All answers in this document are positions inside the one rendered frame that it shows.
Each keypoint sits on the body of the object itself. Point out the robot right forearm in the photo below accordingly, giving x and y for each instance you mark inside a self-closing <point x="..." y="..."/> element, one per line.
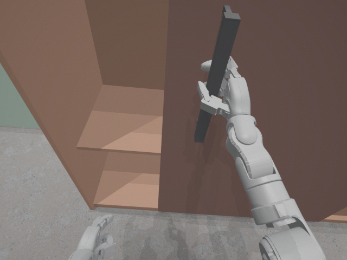
<point x="260" y="178"/>

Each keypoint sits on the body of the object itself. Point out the right robot upper arm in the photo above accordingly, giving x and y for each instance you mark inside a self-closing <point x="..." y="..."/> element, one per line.
<point x="291" y="244"/>

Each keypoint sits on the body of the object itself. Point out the left robot hand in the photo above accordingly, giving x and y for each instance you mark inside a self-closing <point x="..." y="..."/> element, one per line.
<point x="102" y="246"/>

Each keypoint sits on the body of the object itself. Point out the handle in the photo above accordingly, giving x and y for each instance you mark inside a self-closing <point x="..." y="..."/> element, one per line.
<point x="224" y="44"/>

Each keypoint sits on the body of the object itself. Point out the robot left forearm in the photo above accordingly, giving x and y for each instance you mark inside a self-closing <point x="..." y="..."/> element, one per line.
<point x="82" y="254"/>

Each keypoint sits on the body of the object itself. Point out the right robot hand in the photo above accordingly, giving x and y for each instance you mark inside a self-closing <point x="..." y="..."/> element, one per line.
<point x="234" y="92"/>

